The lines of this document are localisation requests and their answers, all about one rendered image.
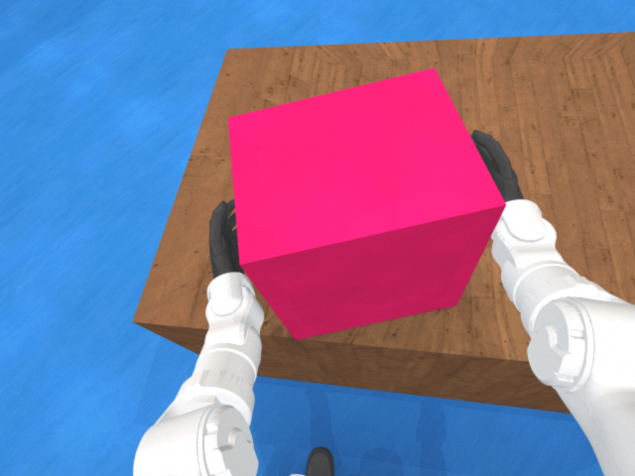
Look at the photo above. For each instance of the robot left hand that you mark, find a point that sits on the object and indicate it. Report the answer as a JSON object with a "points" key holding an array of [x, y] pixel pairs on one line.
{"points": [[223, 242]]}

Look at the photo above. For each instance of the pedestal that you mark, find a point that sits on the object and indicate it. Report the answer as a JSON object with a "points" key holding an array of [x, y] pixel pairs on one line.
{"points": [[562, 108]]}

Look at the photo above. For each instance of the robot right hand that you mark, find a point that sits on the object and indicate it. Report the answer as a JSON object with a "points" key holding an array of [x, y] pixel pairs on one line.
{"points": [[498, 165]]}

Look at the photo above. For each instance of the robot right upper arm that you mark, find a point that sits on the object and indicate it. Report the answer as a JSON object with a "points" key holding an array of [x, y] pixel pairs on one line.
{"points": [[585, 349]]}

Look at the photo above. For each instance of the left robot forearm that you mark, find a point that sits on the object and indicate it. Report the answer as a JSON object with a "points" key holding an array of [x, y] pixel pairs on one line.
{"points": [[227, 366]]}

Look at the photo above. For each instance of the robot left upper arm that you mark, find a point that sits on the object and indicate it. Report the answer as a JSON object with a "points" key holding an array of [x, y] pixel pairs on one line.
{"points": [[211, 441]]}

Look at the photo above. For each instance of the carton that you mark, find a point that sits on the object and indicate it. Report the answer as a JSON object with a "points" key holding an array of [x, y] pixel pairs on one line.
{"points": [[362, 205]]}

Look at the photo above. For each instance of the right robot forearm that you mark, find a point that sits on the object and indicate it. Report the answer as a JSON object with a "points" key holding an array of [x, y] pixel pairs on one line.
{"points": [[532, 271]]}

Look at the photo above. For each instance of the robot left foot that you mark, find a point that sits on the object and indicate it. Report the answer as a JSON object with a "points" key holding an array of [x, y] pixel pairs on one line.
{"points": [[320, 463]]}

